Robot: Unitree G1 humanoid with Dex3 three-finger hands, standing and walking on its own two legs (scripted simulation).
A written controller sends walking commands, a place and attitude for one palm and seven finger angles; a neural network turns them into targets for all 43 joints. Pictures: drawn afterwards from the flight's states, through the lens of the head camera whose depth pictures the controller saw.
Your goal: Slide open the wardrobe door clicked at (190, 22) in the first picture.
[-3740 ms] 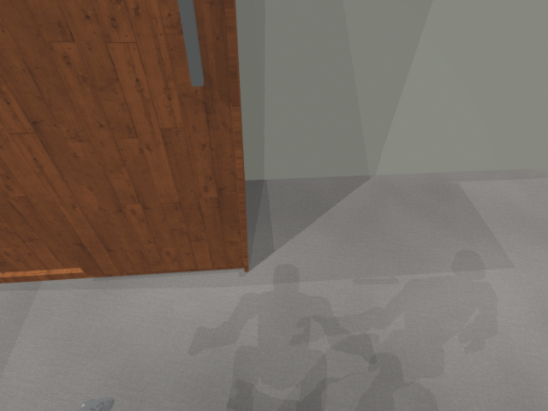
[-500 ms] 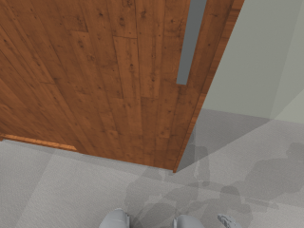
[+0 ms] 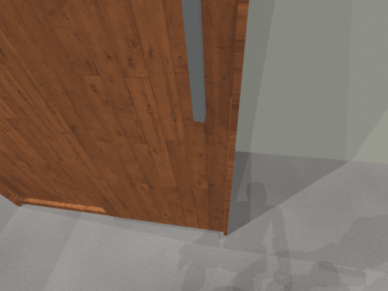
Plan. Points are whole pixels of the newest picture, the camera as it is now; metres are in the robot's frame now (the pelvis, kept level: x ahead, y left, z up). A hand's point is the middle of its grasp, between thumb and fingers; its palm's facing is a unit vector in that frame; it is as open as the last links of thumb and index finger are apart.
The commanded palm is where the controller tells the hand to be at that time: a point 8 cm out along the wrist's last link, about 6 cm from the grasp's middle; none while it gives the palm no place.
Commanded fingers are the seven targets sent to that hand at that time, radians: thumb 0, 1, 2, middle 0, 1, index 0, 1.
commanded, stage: come to a stop and stand still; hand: right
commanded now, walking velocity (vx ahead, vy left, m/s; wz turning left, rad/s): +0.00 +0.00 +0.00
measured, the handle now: (197, 55) +0.48 +0.01 +0.25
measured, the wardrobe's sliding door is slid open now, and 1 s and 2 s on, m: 0.00 0.00 0.00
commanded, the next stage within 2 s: look again from close up in 0.82 s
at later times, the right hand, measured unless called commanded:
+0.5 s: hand out of the picture -0.04 -0.09 -0.18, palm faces +0.04 +0.99 -0.17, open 7.3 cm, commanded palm none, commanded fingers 0.00 -0.90 -0.90 0.20 0.30 0.20 0.30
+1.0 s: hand out of the picture -0.04 -0.08 -0.19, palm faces +0.05 +0.98 -0.17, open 7.4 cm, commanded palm none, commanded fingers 0.00 -0.90 -0.90 0.20 0.30 0.20 0.30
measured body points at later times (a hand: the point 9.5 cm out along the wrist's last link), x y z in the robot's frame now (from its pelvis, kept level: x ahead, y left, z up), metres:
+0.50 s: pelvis -0.02 +0.07 -0.01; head -0.03 +0.07 +0.44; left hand -0.07 +0.26 -0.18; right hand -0.04 -0.14 -0.17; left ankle -0.05 +0.17 -0.75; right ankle +0.02 -0.06 -0.75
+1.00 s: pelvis -0.01 +0.07 -0.01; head +0.01 +0.07 +0.44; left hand +0.00 +0.29 -0.18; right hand -0.04 -0.13 -0.17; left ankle -0.04 +0.17 -0.75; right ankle +0.01 -0.06 -0.75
